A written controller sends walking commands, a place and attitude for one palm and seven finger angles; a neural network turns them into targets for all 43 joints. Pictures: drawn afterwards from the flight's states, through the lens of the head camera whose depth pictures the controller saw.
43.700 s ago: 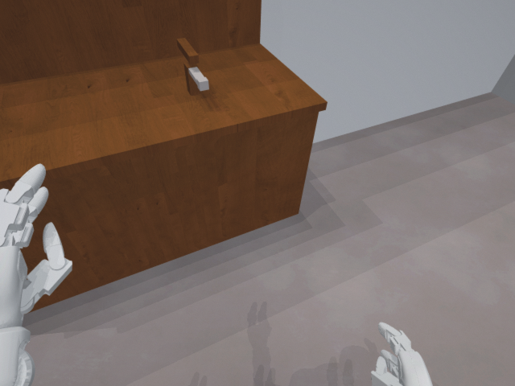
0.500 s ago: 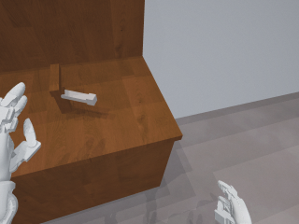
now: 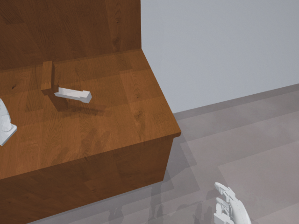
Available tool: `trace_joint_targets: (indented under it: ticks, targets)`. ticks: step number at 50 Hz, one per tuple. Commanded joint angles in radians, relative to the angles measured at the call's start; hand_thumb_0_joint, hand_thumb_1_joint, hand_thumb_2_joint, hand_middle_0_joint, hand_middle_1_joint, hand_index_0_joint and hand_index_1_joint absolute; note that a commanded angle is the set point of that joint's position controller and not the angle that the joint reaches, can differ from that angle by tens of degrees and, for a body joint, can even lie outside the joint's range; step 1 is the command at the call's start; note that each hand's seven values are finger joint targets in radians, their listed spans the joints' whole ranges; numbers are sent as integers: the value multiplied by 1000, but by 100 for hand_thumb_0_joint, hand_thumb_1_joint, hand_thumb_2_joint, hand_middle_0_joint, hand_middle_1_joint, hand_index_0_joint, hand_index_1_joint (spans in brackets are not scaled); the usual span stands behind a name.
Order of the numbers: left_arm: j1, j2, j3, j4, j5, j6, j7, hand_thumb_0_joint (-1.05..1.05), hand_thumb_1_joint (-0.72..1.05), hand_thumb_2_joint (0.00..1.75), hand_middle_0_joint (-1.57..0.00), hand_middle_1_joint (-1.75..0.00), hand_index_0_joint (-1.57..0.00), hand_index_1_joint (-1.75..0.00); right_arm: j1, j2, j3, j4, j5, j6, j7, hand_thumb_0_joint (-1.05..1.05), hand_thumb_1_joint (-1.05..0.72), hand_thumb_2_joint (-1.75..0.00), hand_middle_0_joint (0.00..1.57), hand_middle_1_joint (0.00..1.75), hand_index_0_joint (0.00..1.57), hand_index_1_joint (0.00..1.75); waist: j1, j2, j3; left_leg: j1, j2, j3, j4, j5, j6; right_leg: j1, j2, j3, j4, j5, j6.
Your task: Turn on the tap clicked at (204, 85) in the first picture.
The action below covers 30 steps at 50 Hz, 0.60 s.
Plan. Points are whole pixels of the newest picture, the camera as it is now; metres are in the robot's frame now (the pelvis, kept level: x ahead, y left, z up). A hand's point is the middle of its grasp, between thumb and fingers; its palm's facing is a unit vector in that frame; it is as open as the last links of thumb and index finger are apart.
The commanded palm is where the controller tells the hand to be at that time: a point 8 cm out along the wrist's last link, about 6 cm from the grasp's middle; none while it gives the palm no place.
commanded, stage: come to a stop and stand still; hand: left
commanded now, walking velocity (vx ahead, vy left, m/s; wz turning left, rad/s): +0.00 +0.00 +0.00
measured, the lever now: (85, 96) +0.47 +0.25 +0.02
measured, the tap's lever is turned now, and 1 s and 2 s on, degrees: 61 61 61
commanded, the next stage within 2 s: look again from close up in 0.74 s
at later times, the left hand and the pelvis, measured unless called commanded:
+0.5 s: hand (11, 149) +0.21 +0.28 +0.17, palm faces +0.38 -0.84 -0.39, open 7.4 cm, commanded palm +0.15 +0.31 +0.18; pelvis +0.00 +0.02 +0.00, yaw +1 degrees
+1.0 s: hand (10, 152) +0.21 +0.28 +0.16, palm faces +0.35 -0.86 -0.37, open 7.4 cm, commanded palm +0.15 +0.32 +0.18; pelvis -0.01 +0.04 +0.00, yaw +0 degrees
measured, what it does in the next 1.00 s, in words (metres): stands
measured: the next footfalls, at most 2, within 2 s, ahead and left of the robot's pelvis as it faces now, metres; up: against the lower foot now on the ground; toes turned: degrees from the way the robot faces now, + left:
none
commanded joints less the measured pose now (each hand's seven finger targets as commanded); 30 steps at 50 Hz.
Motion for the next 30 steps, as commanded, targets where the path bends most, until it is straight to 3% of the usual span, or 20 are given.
trace_joint_targets:
  ticks: [1, 4, 5, 6, 10, 11, 15, 16, 19, 20, 21, 24, 25, 26, 29, 30]
  targets:
    - [102, 121, 42, -201, -14, -55, 14, 0, 90, 90, -20, -30, -20, -30, -47, -146, -77, -116, 3, -68, 0, 0, -90, -90, 20, 30, 20, 30, 28, -68, -190, 61, 40, -65, -63, 196, -14, 94, -98, 80, -60, 232, -35]
    - [30, 163, 72, -226, -11, -59, 19, 0, 90, 90, -20, -30, -20, -30, -69, -140, -73, -102, -3, -69, -15, 0, -90, -90, 20, 30, 20, 30, 23, -29, -173, 61, 32, -78, -66, 197, -11, 86, -100, 81, -64, 238, -29]
    - [-28, 221, 111, -257, -9, -59, 24, 0, 90, 90, -20, -30, -20, -30, -86, -150, -73, -100, -2, -62, -20, 0, -90, -90, 20, 30, 20, 30, 20, -4, -189, 68, 34, -88, -72, 198, -10, 91, -95, 86, -54, 230, -30]
    - [-33, 175, 74, -245, -6, -57, 19, 0, 90, 90, -20, -30, -20, -30, -76, -135, -73, -91, -3, -60, -26, 0, -90, -90, 20, 30, 20, 30, 16, 14, -201, 70, 39, -87, -75, 221, -9, 113, -102, 70, -43, 245, -30]
    - [-24, 189, 69, -332, -6, -47, 19, 0, 90, 90, -20, -30, -20, -30, -90, -142, -77, -104, 7, -68, -25, 0, -90, -90, 20, 30, 20, 30, 24, 91, -257, 119, 46, -104, -69, 339, -7, 142, -95, 59, -8, 289, -25]
    - [-1, 153, 45, -340, -3, -47, 18, 0, 90, 90, -20, -30, -20, -30, -75, -135, -79, -102, 5, -66, -24, 0, -90, -90, 20, 30, 20, 30, 21, 86, -264, 119, 56, -105, -68, 381, -10, 153, -98, 37, -3, 293, -22]
    - [110, 135, 60, -314, -8, -29, 19, 0, 90, 90, -20, -30, -20, -30, -95, -141, -90, -105, 11, -57, -20, 0, -90, -90, 20, 30, 20, 30, 18, 39, -251, 125, 61, -106, -72, 387, -15, 144, -94, 39, -13, 300, -20]
    - [122, 98, 39, -299, -6, -26, 15, 0, 90, 90, -20, -30, -20, -30, -87, -133, -91, -103, 8, -48, -21, 0, -90, -90, 20, 30, 20, 30, 13, 32, -235, 112, 68, -99, -77, 376, -19, 143, -96, 30, -21, 295, -18]
    - [107, 91, 41, -274, -2, -14, 10, 0, 90, 90, -20, -30, -20, -30, -105, -133, -91, -112, 7, -30, -28, 0, -90, -90, 20, 30, 20, 30, 7, 14, -189, 77, 75, -102, -109, 276, -20, 131, -90, 28, -44, 238, -14]
    - [111, 114, 65, -267, -1, -5, 13, 0, 90, 90, -20, -30, -20, -30, -113, -137, -92, -114, 10, -23, -32, 0, -90, -90, 20, 30, 20, 30, 9, 24, -186, 89, 78, -104, -119, 267, -18, 122, -85, 34, -42, 232, -13]
    - [105, 69, 29, -256, 3, -1, 8, 0, 90, 90, -20, -30, -20, -30, -107, -124, -86, -116, 7, -13, -35, 0, -90, -90, 20, 30, 20, 30, 3, 22, -181, 75, 84, -98, -127, 242, -18, 131, -86, 18, -50, 217, -11]
    - [47, 65, 9, -282, 16, 10, 3, 0, 90, 90, -20, -30, -20, -30, -124, -124, -78, -137, 5, -6, -42, 0, -90, -90, 20, 30, 20, 30, -1, 41, -151, 55, 87, -99, -153, 137, -14, 123, -77, 23, -69, 165, -9]
    - [34, 101, 38, -299, 20, 16, 8, 0, 90, 90, -20, -30, -20, -30, -136, -127, -76, -139, 5, -2, -46, 0, -90, -90, 20, 30, 20, 30, 2, 56, -158, 58, 89, -101, -162, 110, -11, 126, -74, 30, -68, 157, -10]
    - [30, 47, -5, -289, 23, 19, 4, 0, 90, 90, -20, -30, -20, -30, -129, -114, -70, -143, 2, 2, -48, 0, -90, -90, 20, 30, 20, 30, -2, 42, -151, 45, 91, -100, -169, 88, -11, 133, -72, 14, -73, 148, -8]
    - [3, 54, -9, -324, 36, 27, 6, 0, 90, 90, -20, -30, -20, -30, -130, -117, -69, -156, 0, 2, -51, 0, -90, -90, 20, 30, 20, 30, -3, 65, -153, 35, 90, -98, -176, 42, -7, 151, -68, 17, -81, 141, -10]
    - [-2, 89, 21, -350, 41, 30, 12, 0, 90, 90, -20, -30, -20, -30, -139, -123, -68, -159, -1, 2, -53, 0, -90, -90, 20, 30, 20, 30, 1, 89, -164, 40, 93, -102, -182, 49, -9, 158, -64, 16, -72, 145, -10]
